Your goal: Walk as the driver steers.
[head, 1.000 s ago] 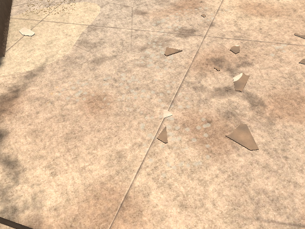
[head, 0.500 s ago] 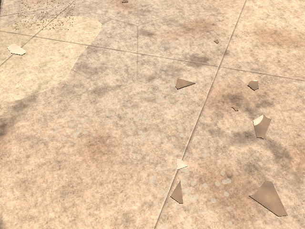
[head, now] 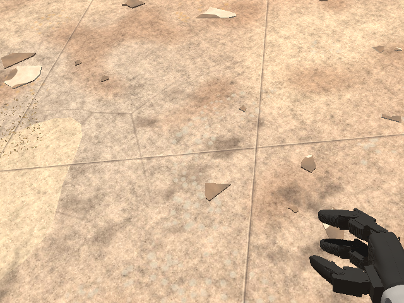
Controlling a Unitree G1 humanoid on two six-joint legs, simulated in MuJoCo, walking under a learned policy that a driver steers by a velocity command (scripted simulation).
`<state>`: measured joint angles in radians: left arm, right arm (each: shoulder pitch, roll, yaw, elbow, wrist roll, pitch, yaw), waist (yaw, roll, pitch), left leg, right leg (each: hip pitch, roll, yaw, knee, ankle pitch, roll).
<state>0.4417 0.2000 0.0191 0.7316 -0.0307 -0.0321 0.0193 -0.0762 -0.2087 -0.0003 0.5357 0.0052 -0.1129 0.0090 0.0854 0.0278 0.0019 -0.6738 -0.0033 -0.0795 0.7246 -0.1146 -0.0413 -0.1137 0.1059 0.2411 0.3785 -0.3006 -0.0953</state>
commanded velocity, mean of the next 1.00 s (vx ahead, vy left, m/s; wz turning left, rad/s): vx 0.48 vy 0.00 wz -0.36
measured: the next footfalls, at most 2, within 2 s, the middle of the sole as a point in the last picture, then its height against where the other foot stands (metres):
left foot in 0.12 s outside the picture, level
right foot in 0.68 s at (296, 298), level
